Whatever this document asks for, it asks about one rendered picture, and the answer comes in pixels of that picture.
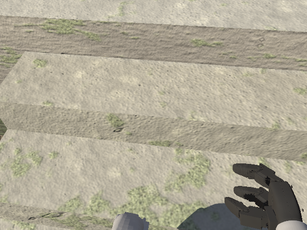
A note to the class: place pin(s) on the left robot thigh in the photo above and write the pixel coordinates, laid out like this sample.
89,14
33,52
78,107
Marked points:
130,221

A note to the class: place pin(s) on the right robot forearm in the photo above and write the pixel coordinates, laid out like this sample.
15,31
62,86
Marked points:
291,225

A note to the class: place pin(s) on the right robot hand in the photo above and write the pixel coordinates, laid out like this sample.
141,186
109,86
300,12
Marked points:
277,205

